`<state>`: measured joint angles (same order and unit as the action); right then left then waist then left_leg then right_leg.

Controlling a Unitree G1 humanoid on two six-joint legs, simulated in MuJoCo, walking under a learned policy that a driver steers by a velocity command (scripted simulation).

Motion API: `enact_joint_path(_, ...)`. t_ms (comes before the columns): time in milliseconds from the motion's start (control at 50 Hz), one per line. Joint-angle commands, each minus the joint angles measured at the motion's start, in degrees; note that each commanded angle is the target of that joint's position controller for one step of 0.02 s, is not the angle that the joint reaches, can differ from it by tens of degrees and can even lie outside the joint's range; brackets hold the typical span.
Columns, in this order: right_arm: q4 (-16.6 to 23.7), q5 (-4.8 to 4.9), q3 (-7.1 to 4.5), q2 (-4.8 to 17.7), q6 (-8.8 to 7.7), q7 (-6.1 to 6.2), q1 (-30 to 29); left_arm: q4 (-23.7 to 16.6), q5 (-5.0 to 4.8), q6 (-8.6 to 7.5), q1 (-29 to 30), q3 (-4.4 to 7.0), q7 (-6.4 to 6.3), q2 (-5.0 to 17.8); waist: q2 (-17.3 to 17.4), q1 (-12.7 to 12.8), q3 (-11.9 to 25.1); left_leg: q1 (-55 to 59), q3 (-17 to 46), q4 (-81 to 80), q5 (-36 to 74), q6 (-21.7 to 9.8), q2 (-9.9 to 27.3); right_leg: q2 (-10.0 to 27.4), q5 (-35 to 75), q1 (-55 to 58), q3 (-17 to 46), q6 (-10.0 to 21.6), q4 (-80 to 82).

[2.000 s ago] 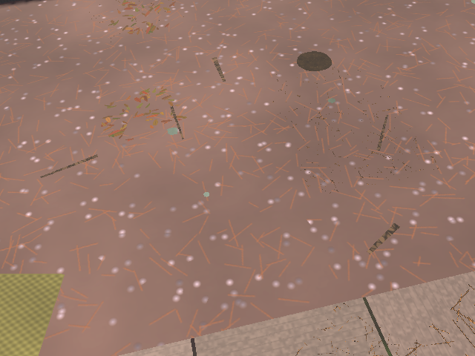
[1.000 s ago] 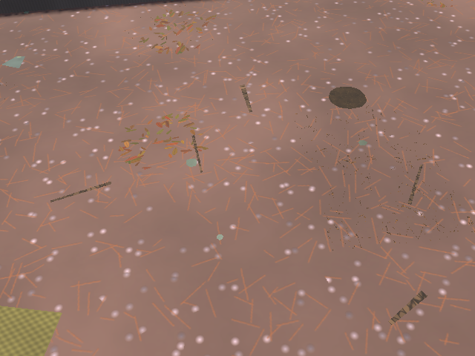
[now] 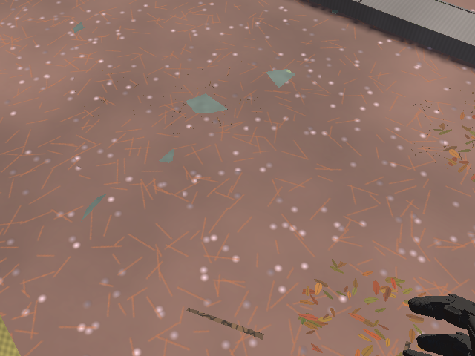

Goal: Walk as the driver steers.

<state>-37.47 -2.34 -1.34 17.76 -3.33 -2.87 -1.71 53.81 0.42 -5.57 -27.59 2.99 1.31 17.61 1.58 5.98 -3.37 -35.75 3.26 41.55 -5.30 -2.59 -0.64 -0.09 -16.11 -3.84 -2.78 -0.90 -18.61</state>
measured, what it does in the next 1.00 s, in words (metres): walks ahead, turning right: left foot, then right foot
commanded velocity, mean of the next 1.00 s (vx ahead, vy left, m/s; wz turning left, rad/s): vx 0.10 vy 0.00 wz -0.69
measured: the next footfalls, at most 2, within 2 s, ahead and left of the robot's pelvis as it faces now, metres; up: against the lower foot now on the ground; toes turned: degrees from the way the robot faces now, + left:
left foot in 0.08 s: +0.25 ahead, +0.10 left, +0.00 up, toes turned -4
right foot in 0.50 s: +0.18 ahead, -0.14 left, +0.00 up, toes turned -29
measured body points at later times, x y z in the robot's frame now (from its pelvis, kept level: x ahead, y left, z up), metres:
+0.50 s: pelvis +0.15 -0.01 -0.02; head +0.16 -0.04 +0.43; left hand +0.41 +0.18 -0.10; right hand +0.15 -0.32 -0.13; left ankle +0.21 +0.10 -0.74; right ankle +0.15 -0.12 -0.74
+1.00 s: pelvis +0.18 -0.01 -0.01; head +0.21 -0.01 +0.44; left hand +0.47 +0.09 -0.12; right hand +0.09 -0.30 -0.10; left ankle +0.26 +0.05 -0.74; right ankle +0.15 -0.11 -0.73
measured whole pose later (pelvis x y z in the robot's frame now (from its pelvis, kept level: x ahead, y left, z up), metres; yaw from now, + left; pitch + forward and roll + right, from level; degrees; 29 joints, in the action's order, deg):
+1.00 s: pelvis +0.18 -0.01 -0.01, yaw -44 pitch +0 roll +0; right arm -39.2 -1.4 -1.6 15.1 1.6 1.6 12.3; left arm 38.1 0.8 3.8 -10.8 3.8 0.8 17.3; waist -2.8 0.3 -2.3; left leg -16.6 0.8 30.9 -14.5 -1.9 -2.3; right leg -8.9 -17.1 -20.8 11.5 1.9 -35.1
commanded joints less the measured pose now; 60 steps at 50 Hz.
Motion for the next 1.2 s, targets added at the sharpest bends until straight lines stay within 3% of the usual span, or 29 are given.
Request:
enact_joint_path(20,-1.4,-0.24,0.24,1.8,0.09,-0.15,11.7,-5.6,-1.11,-0.96,9.6,1.54,0.36,8.5,-6.8,-10.4,4.0,26.6,-3.1,-9.5,13.1,0.3,-2.0,7.6,38.0,-13.9,7.8,6.0,2.3)
enact_joint_path(60,-3.5,-1.92,-0.86,5.6,-0.78,1.53,17.2,-5.7,-1.57,-0.28,7.6,1.98,-0.1,9.3,-3.3,-12.6,6.7,34.5,-1.4,-13.1,16.8,-0.8,0.4,3.8,35.2,-13.3,7.9,3.3,-12.0)
enact_joint_path(80,-3.2,-2.83,-1.53,9.4,-1.49,2.45,20.4,-7.0,-1.9,0.27,5.2,1.65,-0.35,7.2,2.6,-12.8,11.5,42.6,5.8,-10.9,40.6,-2.0,11.2,-0.4,14.9,-18.3,5.7,1.7,-26.1)
enact_joint_path(100,-1.1,-2.62,-2.22,12.0,-1.23,2.63,22.6,-7.6,-3.8,1.71,-5.4,0.35,-1.89,0.8,14.1,-9.8,25.7,52.7,20.4,-7.5,68.3,-9.5,31.5,-5.3,-23.3,-23.7,3.1,0.9,-49.1)
enact_joint_path(120,-0.6,0.76,-1.83,8.7,-0.2,2.53,22.3,-5.8,-1.87,3.49,-7.6,1.45,-3.04,4.8,7.0,-9.3,28.2,49.6,18.2,-6.2,71.1,-9.6,28.9,-3.2,-23.0,-23.7,7.4,1.9,-54.9)
enact_joint_path(140,0.4,1.78,-1.57,6.6,0.17,2.99,17.6,-6.4,-1.46,4.34,-5.8,1.7,-3.19,4.9,7.5,-8.2,24.7,44.9,15.2,-9.9,56.7,-10.4,27.4,-2.1,-19.2,-26.8,6.0,1.5,-56.6)
enact_joint_path(160,0.8,1.82,-0.78,3.4,0.5,3.57,13.7,-6.9,-0.21,5.12,-2.0,1.93,-2.76,5.2,5.4,-7.0,17.8,38.6,11.5,-13.6,44.6,-9.0,23.2,0.4,-15.0,-28.6,4.8,0.9,-54.7)
enact_joint_path(200,0.2,1.58,-0.23,1.7,0.69,4.77,11.7,-8.0,0.78,6.86,1.1,2.46,-1.42,4.6,7.3,-5.3,9.9,29.3,4.9,-18.5,38.6,-8.2,19.5,1.7,-11.1,-27.5,3.9,-0.6,-53.3)
enact_joint_path(280,-0.2,1.03,-0.97,2.0,0.09,5.35,11.1,-11.2,0.69,9.2,4.8,2.43,-0.65,1.2,5.4,-3.2,9.5,24.7,-0.8,-22.5,28.3,-10.1,20.7,2.5,-7.1,-26.6,2.7,-1.1,-50.1)
enact_joint_path(340,-0.2,0.66,-1.37,2.0,0.32,5.2,10.0,-14.6,0.62,10.21,10.1,1.89,0.81,0.2,7.4,-3.2,8.0,21.5,-6.9,-23.3,17.1,-8.0,19.8,4.2,-0.7,-23.4,1.6,-0.2,-38.6)
enact_joint_path(460,0.0,1.05,-3.71,6.4,1.97,3.58,12.8,-19.4,0.07,10.64,17.2,2.36,2.19,2.8,6.9,-5.7,6.7,20.8,-12.0,-16.9,1.4,-3.2,22.5,1.9,-2.4,-13.3,-3.6,2.5,-21.0)
enact_joint_path(480,-0.2,1.33,-4.02,6.8,2.6,3.37,13.3,-19.2,0.32,10.22,15.9,2.6,2.11,3.1,4.8,-4.8,6.8,19.9,-13.6,-12.5,-2.7,-1.2,21.4,0.9,-0.9,-9.9,-3.9,3.3,-16.2)
enact_joint_path(500,-1.1,1.01,-4.24,6.3,3.37,2.97,16.5,-17.7,0.96,9.36,11.9,3.22,1.51,5.0,-2.3,-3.6,7.4,16.6,-15.8,-2.9,-10.3,1.9,18.4,1.2,2.5,-4.4,0.9,4.5,-9.8)
enact_joint_path(520,-0.1,0.61,-3.49,2.6,4.38,2.42,19.4,-18.2,1.15,8.3,10.8,4.49,0.15,12.3,-20.4,-5.2,4.4,4.6,-19.8,14.9,-32.5,6.3,11.0,15.5,19.9,-2.0,22.1,8.0,-2.0)
enact_joint_path(540,4.4,0.07,-2.88,3.0,5.62,3.13,13.6,-19.9,0.83,8.12,8.7,6.3,-0.14,17.7,-20.4,-1.8,6.1,-4.6,-8.2,23.4,-36.6,8.0,3.0,21.7,29.1,-2.6,36.4,17.3,-0.1)
enact_joint_path(560,4.3,0.19,-3.05,4.3,6.03,3.52,11.2,-19.3,0.53,8.4,7.9,5.97,-0.34,15.3,-12.2,-1.4,6.5,-5.8,-3.3,26.5,-31.6,7.7,4.8,19.4,23.8,-1.3,31.2,17.8,-0.2)
enact_joint_path(600,3.2,1.18,-3.13,4.1,4.99,3.99,11.9,-20.6,0.44,9.19,15.9,4.8,-1.04,11.6,-9.7,-5.3,3.7,-3.4,-1.2,22.9,-20.2,6.7,5.4,12.0,16.1,-5.8,23.5,14.2,0.1)
enact_joint_path(640,1.7,-0.01,-3.51,5.1,4.88,3.98,14.0,-22.0,-0.12,9.3,19.3,3.97,-1.17,8.9,-9.4,-6.5,6.1,0.4,-1.7,23.2,-16.3,6.4,3.9,8.9,21.2,-7.2,20.7,13.4,-1.2)
enact_joint_path(700,1.9,0.64,-2.96,3.6,5.29,3.72,13.4,-21.2,0.02,8.85,16.5,4.45,-0.62,9.9,-5.7,-5.7,7.9,1.3,-0.6,18.2,-16.6,6.3,2.3,8.1,21.1,-5.7,23.2,13.7,-2.1)
enact_joint_path(820,2.0,1.26,-2.26,3.0,5.3,4.03,12.0,-20.6,0.93,8.84,14.7,4.05,-0.43,9.2,-8.1,-3.6,8.3,6.9,-0.6,7.5,-16.5,4.6,0.5,8.3,16.0,-6.9,27.5,14.1,-2.7)
enact_joint_path(900,1.8,2.02,-2.15,3.2,5.0,4.14,14.0,-20.0,1.1,8.93,16.4,3.5,-0.07,8.7,-9.4,-4.5,7.9,15.7,-1.7,-1.0,-18.0,2.7,-1.4,7.7,19.9,-10.0,30.0,12.4,-3.9)
enact_joint_path(940,1.0,1.84,-1.94,2.3,4.47,4.49,17.4,-19.7,0.31,8.93,18.3,3.03,-0.34,8.0,-8.6,-7.1,7.2,23.6,-2.2,-13.3,-11.9,1.2,-1.7,5.8,17.2,-13.1,30.1,9.7,-5.8)
enact_joint_path(960,1.0,1.15,-2.08,3.5,4.02,4.93,17.7,-19.6,-0.1,8.66,17.8,2.45,-0.64,6.4,-5.2,-7.3,6.7,27.6,1.6,-20.7,-9.6,0.1,2.0,3.3,10.1,-16.1,28.5,6.8,-8.4)
enact_joint_path(980,2.3,0.08,-2.27,6.9,3.66,5.26,16.1,-19.6,0.02,8.31,14.3,1.31,-0.83,2.2,6.8,-5.0,7.4,30.2,16.1,-28.1,-11.0,-2.7,15.4,-3.3,-4.8,-19.8,20.5,3.5,-18.8)
enact_joint_path(1000,2.6,0.18,-3.36,10.8,3.84,4.64,13.8,-20.2,0.62,8.41,15.8,2.2,-1.21,5.6,12.9,-5.7,3.7,22.3,25.6,-29.1,-2.2,-9.8,22.3,-10.7,-15.9,-22.9,11.2,2.2,-26.4)
enact_joint_path(1020,2.2,0.69,-2.89,8.0,3.69,4.16,14.1,-19.1,1.39,8.49,15.9,2.89,-1.39,7.5,6.8,-5.6,3.3,19.9,23.0,-28.4,0.8,-11.7,21.4,-7.8,-15.3,-20.3,13.0,1.6,-34.1)
enact_joint_path(1040,2.1,1.26,-2.1,5.4,3.48,3.95,11.9,-17.8,0.96,8.52,15.0,2.88,-1.05,6.9,4.7,-4.3,2.8,19.2,17.9,-27.3,2.2,-10.8,17.9,-7.6,-12.1,-19.2,13.1,1.3,-37.2)
enact_joint_path(1100,1.8,1.3,-1.68,3.8,3.37,4.36,9.6,-15.4,0.45,8.84,12.8,2.22,-0.34,4.8,6.8,-4.0,3.9,24.3,8.0,-24.4,10.2,-7.9,11.2,-7.4,-8.4,-19.4,11.1,-0.6,-38.5)
enact_joint_path(1200,-1.2,1.29,-1.88,4.0,3.79,3.99,14.4,-14.7,-0.27,9.36,16.7,0.25,-0.78,1.5,8.7,-7.8,5.6,31.1,7.1,-21.5,10.7,-8.0,10.6,-4.3,-11.4,-14.0,5.6,-1.2,-19.1)
Velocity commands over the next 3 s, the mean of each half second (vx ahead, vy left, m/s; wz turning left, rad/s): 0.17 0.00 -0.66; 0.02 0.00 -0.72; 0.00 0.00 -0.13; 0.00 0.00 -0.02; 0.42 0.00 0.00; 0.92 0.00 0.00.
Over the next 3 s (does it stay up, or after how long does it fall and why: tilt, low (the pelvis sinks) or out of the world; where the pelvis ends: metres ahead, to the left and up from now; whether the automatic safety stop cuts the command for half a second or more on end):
stays up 0.53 -0.35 -0.01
